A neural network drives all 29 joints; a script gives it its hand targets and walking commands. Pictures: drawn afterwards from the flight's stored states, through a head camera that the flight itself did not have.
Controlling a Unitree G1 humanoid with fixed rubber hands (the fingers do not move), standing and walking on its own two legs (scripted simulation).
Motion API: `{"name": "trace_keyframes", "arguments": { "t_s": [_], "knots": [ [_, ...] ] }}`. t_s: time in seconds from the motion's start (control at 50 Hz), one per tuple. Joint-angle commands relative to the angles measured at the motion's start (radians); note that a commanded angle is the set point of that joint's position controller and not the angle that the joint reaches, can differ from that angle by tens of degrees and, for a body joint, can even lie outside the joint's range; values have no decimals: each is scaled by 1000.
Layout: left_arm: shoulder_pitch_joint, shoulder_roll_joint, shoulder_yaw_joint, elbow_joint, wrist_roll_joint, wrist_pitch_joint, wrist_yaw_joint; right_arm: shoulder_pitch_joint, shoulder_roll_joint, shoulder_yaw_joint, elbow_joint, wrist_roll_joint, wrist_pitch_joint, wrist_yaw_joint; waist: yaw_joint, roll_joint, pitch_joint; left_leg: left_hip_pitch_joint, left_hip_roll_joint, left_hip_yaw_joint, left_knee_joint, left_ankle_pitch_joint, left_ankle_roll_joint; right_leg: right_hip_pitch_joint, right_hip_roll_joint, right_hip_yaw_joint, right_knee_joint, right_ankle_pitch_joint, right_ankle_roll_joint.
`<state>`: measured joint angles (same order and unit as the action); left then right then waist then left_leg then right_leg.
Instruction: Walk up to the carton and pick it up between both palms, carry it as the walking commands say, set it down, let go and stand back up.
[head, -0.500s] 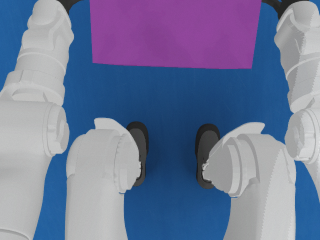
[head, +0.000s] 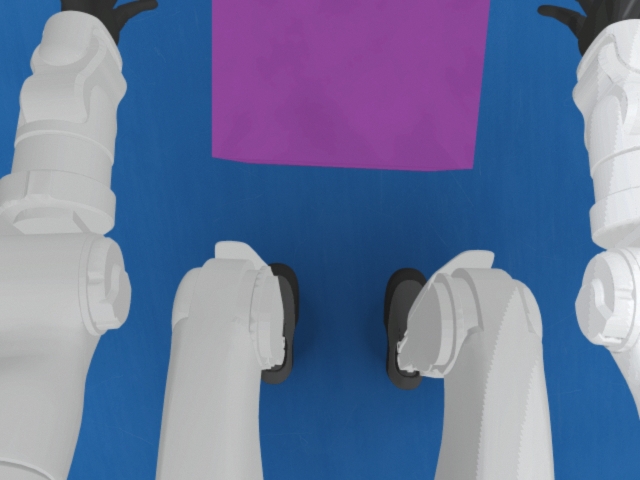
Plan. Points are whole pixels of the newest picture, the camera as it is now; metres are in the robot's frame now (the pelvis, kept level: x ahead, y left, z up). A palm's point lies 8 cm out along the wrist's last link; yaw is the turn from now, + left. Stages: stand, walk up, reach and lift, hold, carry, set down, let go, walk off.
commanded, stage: set down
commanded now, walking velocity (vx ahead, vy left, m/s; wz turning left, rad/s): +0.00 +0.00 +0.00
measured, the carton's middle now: (344, 63) +0.55 +0.02 -0.28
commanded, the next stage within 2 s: let go in 1.10 s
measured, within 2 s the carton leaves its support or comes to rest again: neither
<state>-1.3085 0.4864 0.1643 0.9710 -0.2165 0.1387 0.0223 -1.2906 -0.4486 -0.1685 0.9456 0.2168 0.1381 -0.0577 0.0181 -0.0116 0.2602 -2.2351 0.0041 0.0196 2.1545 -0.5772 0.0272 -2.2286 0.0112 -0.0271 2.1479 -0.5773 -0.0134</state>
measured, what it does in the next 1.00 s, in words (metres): rises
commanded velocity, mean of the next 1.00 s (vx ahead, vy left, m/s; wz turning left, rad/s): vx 0.00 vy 0.00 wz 0.00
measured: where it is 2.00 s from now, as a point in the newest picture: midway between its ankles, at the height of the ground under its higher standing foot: (340, 345)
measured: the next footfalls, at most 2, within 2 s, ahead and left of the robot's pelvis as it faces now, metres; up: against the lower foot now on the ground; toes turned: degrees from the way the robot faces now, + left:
none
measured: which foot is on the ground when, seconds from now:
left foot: down 0.00-1.00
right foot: down 0.00-1.00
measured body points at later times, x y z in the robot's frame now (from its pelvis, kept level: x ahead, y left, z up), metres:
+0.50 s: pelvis +0.01 +0.00 +0.13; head +0.35 +0.01 +0.43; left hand +0.55 +0.27 +0.03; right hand +0.56 -0.23 +0.02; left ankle +0.11 +0.11 -0.35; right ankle +0.11 -0.11 -0.35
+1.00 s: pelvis +0.04 +0.00 +0.27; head +0.34 +0.02 +0.60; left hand +0.55 +0.27 +0.17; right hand +0.56 -0.23 +0.17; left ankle +0.11 +0.11 -0.35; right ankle +0.11 -0.11 -0.35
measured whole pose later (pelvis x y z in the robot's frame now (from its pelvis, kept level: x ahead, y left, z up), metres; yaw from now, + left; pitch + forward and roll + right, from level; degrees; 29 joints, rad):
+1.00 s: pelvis +0.04 +0.00 +0.27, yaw +0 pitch +44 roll -1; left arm -1.07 0.43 0.29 0.87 -0.07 0.18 -0.11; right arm -1.04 -0.38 -0.31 0.84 0.09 0.19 0.07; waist 0.01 -0.01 -0.05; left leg -1.56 -0.02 -0.02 1.11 -0.32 0.01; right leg -1.55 0.03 0.00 1.10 -0.32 0.00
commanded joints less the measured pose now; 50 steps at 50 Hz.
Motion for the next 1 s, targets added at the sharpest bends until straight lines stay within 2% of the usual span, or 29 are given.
{"name": "trace_keyframes", "arguments": {
  "t_s": [0.0,0.22,0.54,0.9,0.98],
  "knots": [
    [-216,158,45,-114,20,-4,-13,-208,-160,-45,-112,-21,-4,13,9,14,-1219,623,-4,-4,-237,315,-26,586,15,-7,-220,298,18],
    [-177,154,94,-166,70,40,-55,-180,-154,-99,-157,-72,43,54,15,7,-1274,709,-22,-14,-427,324,-23,640,33,-18,-409,280,24],
    [-69,151,122,-276,100,72,-98,-67,-143,-146,-257,-91,70,92,9,18,-1368,949,-40,-12,-703,451,-35,881,51,-16,-690,394,36],
    [32,109,143,-247,137,36,-129,48,-95,-164,-244,-111,40,121,-3,25,-1299,1235,-40,-36,-1090,593,-31,1172,41,14,-1076,567,38],
    [51,55,146,-162,163,13,-132,57,-45,-160,-170,-140,22,128,-4,24,-1181,1224,-28,-44,-1149,562,-37,1147,31,14,-1140,544,37]
  ]
}}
